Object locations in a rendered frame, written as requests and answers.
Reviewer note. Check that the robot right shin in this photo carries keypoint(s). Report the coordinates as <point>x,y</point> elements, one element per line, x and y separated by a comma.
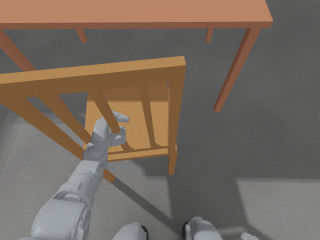
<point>196,218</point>

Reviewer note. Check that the table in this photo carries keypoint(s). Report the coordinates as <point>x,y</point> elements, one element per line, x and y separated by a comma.
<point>137,14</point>

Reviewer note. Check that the left robot forearm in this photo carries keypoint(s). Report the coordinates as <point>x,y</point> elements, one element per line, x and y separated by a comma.
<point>86,178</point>

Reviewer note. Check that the chair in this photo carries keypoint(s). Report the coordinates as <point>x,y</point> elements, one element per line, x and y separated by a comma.
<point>137,89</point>

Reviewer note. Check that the robot right thigh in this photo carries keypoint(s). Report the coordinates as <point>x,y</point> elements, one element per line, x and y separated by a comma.
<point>199,229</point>

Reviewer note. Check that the left robot hand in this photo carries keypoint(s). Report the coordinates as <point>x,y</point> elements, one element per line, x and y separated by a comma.
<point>103,132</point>

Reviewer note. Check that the left robot upper arm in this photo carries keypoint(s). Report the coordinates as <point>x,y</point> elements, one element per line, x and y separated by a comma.
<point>62,220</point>

